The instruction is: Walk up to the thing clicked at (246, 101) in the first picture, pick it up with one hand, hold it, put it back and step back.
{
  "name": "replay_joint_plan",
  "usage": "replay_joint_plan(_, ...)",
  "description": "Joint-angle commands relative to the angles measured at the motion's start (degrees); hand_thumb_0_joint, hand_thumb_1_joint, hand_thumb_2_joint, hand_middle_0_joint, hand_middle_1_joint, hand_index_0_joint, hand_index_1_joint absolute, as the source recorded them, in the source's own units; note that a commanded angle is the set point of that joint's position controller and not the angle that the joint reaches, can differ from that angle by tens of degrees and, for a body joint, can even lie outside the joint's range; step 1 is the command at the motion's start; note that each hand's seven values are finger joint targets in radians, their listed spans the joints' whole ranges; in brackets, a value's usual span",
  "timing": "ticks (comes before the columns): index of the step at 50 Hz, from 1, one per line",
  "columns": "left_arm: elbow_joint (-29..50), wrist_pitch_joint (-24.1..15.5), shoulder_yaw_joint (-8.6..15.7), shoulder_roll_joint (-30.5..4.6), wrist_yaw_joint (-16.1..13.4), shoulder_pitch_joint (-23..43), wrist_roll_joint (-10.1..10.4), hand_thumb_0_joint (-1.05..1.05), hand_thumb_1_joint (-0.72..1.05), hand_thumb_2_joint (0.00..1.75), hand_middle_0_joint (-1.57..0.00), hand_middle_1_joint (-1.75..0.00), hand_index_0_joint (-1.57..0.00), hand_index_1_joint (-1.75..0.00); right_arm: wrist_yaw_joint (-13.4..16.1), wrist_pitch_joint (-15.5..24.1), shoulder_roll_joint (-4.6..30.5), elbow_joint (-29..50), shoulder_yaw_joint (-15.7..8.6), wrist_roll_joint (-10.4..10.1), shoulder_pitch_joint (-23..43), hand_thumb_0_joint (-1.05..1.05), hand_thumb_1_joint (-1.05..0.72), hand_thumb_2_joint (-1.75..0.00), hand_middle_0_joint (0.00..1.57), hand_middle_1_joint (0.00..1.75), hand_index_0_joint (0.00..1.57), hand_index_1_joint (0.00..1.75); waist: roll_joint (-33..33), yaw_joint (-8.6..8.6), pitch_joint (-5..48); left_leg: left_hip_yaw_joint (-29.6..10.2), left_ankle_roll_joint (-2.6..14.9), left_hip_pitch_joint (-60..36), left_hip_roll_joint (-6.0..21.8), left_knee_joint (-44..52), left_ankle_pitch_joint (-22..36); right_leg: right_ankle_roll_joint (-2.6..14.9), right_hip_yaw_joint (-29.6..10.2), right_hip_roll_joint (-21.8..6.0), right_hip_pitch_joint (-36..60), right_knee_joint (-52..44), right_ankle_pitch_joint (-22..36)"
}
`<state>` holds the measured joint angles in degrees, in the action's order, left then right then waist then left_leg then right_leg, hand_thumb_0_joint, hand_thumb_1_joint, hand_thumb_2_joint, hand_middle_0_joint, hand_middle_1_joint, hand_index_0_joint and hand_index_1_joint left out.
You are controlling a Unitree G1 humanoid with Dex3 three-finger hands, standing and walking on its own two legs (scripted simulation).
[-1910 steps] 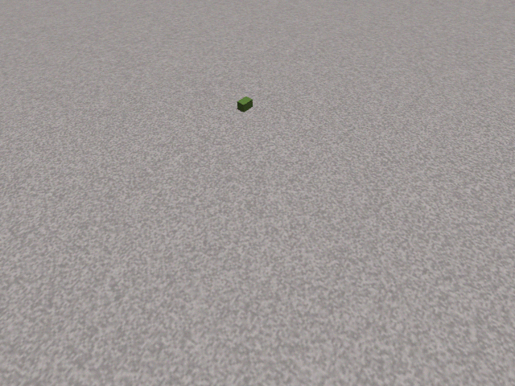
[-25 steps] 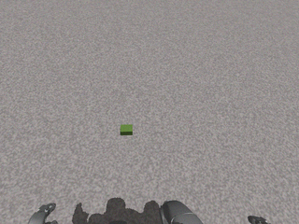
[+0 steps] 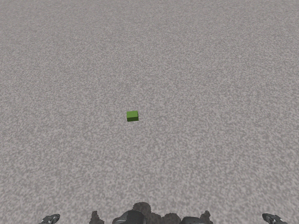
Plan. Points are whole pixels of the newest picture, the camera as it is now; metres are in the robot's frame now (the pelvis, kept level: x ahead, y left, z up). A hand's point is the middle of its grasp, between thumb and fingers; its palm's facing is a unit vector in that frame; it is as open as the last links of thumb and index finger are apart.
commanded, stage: step back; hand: left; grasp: from above
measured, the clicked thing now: (132, 116) +0.92 +0.20 -0.74
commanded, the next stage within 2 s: stand in 1.62 s
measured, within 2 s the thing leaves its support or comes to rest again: neither
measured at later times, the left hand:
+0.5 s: hand out of the picture -0.11 +0.23 -0.16, palm faces -0.04 -0.92 -0.40, open 7.4 cm
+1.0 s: hand out of the picture -0.19 +0.23 -0.14, palm faces +0.05 -0.92 -0.40, open 7.4 cm
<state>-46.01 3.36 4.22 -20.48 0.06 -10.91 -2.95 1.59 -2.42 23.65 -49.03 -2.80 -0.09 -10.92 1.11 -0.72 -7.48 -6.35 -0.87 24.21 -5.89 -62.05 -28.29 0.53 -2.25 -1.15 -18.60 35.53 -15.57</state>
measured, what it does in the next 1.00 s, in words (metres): walks backwards: left foot, then right foot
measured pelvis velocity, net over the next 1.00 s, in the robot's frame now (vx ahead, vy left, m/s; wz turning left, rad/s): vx -0.24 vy -0.06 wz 0.06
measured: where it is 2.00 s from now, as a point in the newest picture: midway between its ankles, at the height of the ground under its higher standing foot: outside the picture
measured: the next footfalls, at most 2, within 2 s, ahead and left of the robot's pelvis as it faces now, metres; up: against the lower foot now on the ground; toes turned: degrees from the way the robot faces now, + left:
left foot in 0.10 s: -0.03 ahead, +0.11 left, +0.00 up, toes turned +1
right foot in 0.48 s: -0.18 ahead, -0.18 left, +0.00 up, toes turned +1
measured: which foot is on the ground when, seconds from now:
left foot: up 0.00-0.08, down 0.10-0.50, up 0.52-0.80, down 0.82-1.00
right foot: down 0.00-0.12, up 0.14-0.46, down 0.48-0.84, up 0.86-1.00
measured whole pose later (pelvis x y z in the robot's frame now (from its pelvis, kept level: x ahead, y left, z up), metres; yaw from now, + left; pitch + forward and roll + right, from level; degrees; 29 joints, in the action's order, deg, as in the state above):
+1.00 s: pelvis -0.24 -0.06 +0.00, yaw +3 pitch -3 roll +1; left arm -54.6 -0.1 4.2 -23.7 1.5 -13.8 -1.6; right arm -1.8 1.1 20.3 -55.7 -3.1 2.5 -16.3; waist -1.5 0.3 -2.8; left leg -1.6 1.2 10.0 -1.1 -30.0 -17.4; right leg 1.6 0.4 -1.7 -20.9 48.6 -26.4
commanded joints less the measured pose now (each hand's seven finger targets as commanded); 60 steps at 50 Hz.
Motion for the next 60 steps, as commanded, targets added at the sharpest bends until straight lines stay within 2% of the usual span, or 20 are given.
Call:
replay_joint_plan(1,6.81,-1.44,4.39,-13.95,-2.1,1.47,0.22,0.0,0.9,0.9,-0.2,-0.3,-0.2,-0.3,0.93,2.48,7.81,5.22,-2.39,1.0,-0.02,0.0,-0.9,-0.9,0.2,0.3,0.2,0.3,-13.85,-1.75,9.94,2.46,0.1,3.4,3.8,16.75,-2.77,11.53,-10.8,-12.57,17.82,-4.87,29.17)
replay_joint_plan(5,8.37,0.35,3.16,-12.46,-1.32,4.05,1.79,0.0,0.9,0.9,-0.2,-0.3,-0.2,-0.3,0.74,3.16,8.79,2.36,-3.78,2.03,-6.07,0.0,-0.9,-0.9,0.2,0.3,0.2,0.3,-7.32,0.62,12.78,1.91,2.34,-13.42,6.41,41.84,24.08,5.24,-6.28,-7.39,8.44,6.07,19.02)
replay_joint_plan(7,8.88,0.42,2.91,-10.75,-1.57,2.61,2.27,0.0,0.9,0.9,-0.2,-0.3,-0.2,-0.3,0.37,2.89,18.38,4.55,-5.27,2.73,0.1,0.0,-0.9,-0.9,0.2,0.3,0.2,0.3,9.83,-1.02,10.61,-20.76,13.05,-15.48,26.2,41.33,38.77,0.86,-1.16,5.79,-10.05,22.68,-18.74)
replay_joint_plan(9,7.68,0.66,4.14,-14.62,-1.96,5.54,1.72,0.0,0.9,0.9,-0.2,-0.3,-0.2,-0.3,1.07,3.4,18.75,5.37,-5.56,2.4,2.92,0.0,-0.9,-0.9,0.2,0.3,0.2,0.3,10.21,1.07,6.9,-24.26,19.17,-2.11,31.03,43.16,33.74,0.39,-10.69,3.69,-4.71,37.34,-19.87)
replay_joint_plan(12,5.12,0.8,4.06,-13.03,-1.23,1.31,2.36,0.0,0.9,0.9,-0.2,-0.3,-0.2,-0.3,1.24,3.28,12.37,6.22,-3.48,2.75,6.18,0.0,-0.9,-0.9,0.2,0.3,0.2,0.3,5.18,-1.88,6.25,-6.76,13.16,-7.23,19.73,38.16,39.83,0.16,-9.97,7.26,-8.83,41.79,-13.19)
replay_joint_plan(18,4.53,-0.85,2.88,-11.37,-0.72,1.42,1.62,0.0,0.9,0.9,-0.2,-0.3,-0.2,-0.3,0.65,2.33,12.01,5.15,-3.93,2.14,0.1,0.0,-0.9,-0.9,0.2,0.3,0.2,0.3,9.07,2.53,10.77,-5.02,14.9,-21.75,19.16,35.36,32.97,-3.1,-3.71,3.73,-8.33,18.8,-14.82)
replay_joint_plan(23,-3.53,-2.88,3.34,-11.8,-0.57,-8.6,1.45,0.0,0.9,0.9,-0.2,-0.3,-0.2,-0.3,-0.27,0.24,13.77,5.2,-3.98,1.86,4.79,0.0,-0.9,-0.9,0.2,0.3,0.2,0.3,10.15,-1.36,14.67,0.04,9.98,-11.36,15.67,27.41,19.95,0.71,2.26,2.6,11.33,-15.6,-2.83)
replay_joint_plan(25,-2.56,-3.27,5.68,-20.28,-0.67,-6.43,0.0,0.0,0.9,0.9,-0.2,-0.3,-0.2,-0.3,-0.19,0.45,6.36,7.11,-1.7,1.38,3.3,0.0,-0.9,-0.9,0.2,0.3,0.2,0.3,-13.92,-0.84,8.72,3.62,2.62,14.44,2.44,12.08,-3.72,5.77,-24.74,-12.16,13.9,-16.63,-8.31)
replay_joint_plan(26,0.16,-3.12,6.12,-24.23,-0.97,-1.94,-0.31,0.0,0.9,0.9,-0.2,-0.3,-0.2,-0.3,0.71,0.44,8.94,7.96,-3.11,1.46,7.75,0.0,-0.9,-0.9,0.2,0.3,0.2,0.3,-12.24,-3.92,5.92,-4.35,0.44,7.06,3.24,4.98,-6.66,14.61,-31.59,-22.26,-3.44,-20.09,-13.14)
replay_joint_plan(27,1.19,-3.24,5.9,-23.91,-1.16,3.41,0.13,0.0,0.9,0.9,-0.2,-0.3,-0.2,-0.3,0.65,0.58,11.69,6.06,-4.15,1.1,6.5,0.0,-0.9,-0.9,0.2,0.3,0.2,0.3,-13.64,-2.12,2.11,-4.85,0.42,1.34,5.79,0.45,-4.14,15.77,-32.79,-23.68,-12.98,-22.56,-18.75)
replay_joint_plan(30,0.64,-4.21,3.85,-15.53,-1.28,6.95,0.55,0.0,0.9,0.9,-0.2,-0.3,-0.2,-0.3,-0.26,0.95,9.61,2.22,-2.99,0.77,2.02,0.0,-0.9,-0.9,0.2,0.3,0.2,0.3,-7.18,2.28,0.42,-2.53,0.52,3.81,1.0,-2.07,5.4,8.47,-9.89,-10.05,-3.84,-14.58,0.53)
replay_joint_plan(37,-1.39,-5.12,5.01,-18.35,-0.65,-0.84,0.04,0.0,0.9,0.9,-0.2,-0.3,-0.2,-0.3,-2.03,2.94,9.55,1.39,-2.99,2.29,3.27,0.0,-0.9,-0.9,0.2,0.3,0.2,0.3,-13.82,-3.16,3.34,2.6,-0.5,2.64,6.48,21.86,-1.87,10.8,-16.68,-14.29,8.16,-17.05,-23.72)
replay_joint_plan(41,-1.4,-4.12,2.42,-13.57,-0.22,-0.68,0.83,0.0,0.9,0.9,-0.2,-0.3,-0.2,-0.3,-1.89,4.65,9.4,-3.01,-4.26,2.7,-4.8,0.0,-0.9,-0.9,0.2,0.3,0.2,0.3,-4.35,1.07,8.37,1.19,2.59,-21.69,5.56,43.27,8.32,5.6,-5.85,-8.13,-1.36,-0.93,-7.98)
replay_joint_plan(43,-0.96,-4.44,2.14,-11.96,-0.29,2.46,2.0,0.0,0.9,0.9,-0.2,-0.3,-0.2,-0.3,-1.72,4.9,18.27,-2.4,-5.94,2.99,-4.86,0.0,-0.9,-0.9,0.2,0.3,0.2,0.3,9.86,2.46,5.28,-29.32,13.17,-20.24,24.25,50.35,-15.02,0.85,4.08,1.0,-17.44,15.4,-16.61)
replay_joint_plan(45,-1.48,-5.01,3.39,-16.51,0.05,4.06,1.61,0.0,0.9,0.9,-0.2,-0.3,-0.2,-0.3,-1.94,4.85,16.56,-1.88,-5.69,2.36,-1.36,0.0,-0.9,-0.9,0.2,0.3,0.2,0.3,5.18,1.34,-1.92,-25.29,16.34,-8.7,25.06,51.07,-16.17,1.52,-0.94,-2.72,-11.57,19.23,-15.03)
replay_joint_plan(54,-7.26,-6.85,3.07,-11.68,0.01,-5.39,1.49,0.0,0.9,0.9,-0.2,-0.3,-0.2,-0.3,-2.41,3.57,9.97,-0.29,-3.35,1.4,1.78,0.0,-0.9,-0.9,0.2,0.3,0.2,0.3,6.74,-2.58,5.08,-2.47,7.79,-1.71,13.0,33.5,6.28,0.84,6.97,3.27,13.33,-8.18,0.13)
replay_joint_plan(55,-8.02,-7.16,3.55,-12.72,-0.53,-7.34,1.25,0.0,0.9,0.9,-0.2,-0.3,-0.2,-0.3,-2.12,3.33,6.29,-0.16,-2.05,1.08,0.31,0.0,-0.9,-0.9,0.2,0.3,0.2,0.3,1.59,-3.48,7.06,-0.47,5.65,2.85,10.44,26.38,6.35,0.91,1.25,0.31,19.68,-10.74,0.51)
replay_joint_plan(57,-6.24,-7.5,5.11,-20.61,-1.19,-5.73,0.31,0.0,0.9,0.9,-0.2,-0.3,-0.2,-0.3,-1.0,2.78,5.96,0.52,-1.84,1.25,-0.22,0.0,-0.9,-0.9,0.2,0.3,0.2,0.3,-8.26,-3.55,6.57,-1.18,2.14,9.51,2.79,7.1,-5.61,8.97,-28.98,-21.3,13.68,-23.5,-18.86)
replay_joint_plan(58,-4.79,-7.38,5.08,-21.54,-1.07,-1.04,0.41,0.0,0.9,0.9,-0.2,-0.3,-0.2,-0.3,-0.71,2.65,9.72,-0.98,-3.06,1.51,-1.85,0.0,-0.9,-0.9,0.2,0.3,0.2,0.3,-5.95,-2.07,3.25,-2.7,1.95,6.05,5.76,4.97,-5.44,13.62,-32.4,-24.29,5.89,-23.97,-23.89)
replay_joint_plan(60,-4.32,-7.93,4.06,-17.71,-1.04,0.82,1.12,0.0,0.9,0.9,-0.2,-0.3,-0.2,-0.3,-0.98,2.85,10.43,-2.74,-3.3,1.26,-3.37,0.0,-0.9,-0.9,0.2,0.3,0.2,0.3,-3.07,-0.3,0.05,-4.35,2.0,5.28,7.43,5.48,-0.05,10.99,-22.69,-18.5,4.68,-22.22,-14.81)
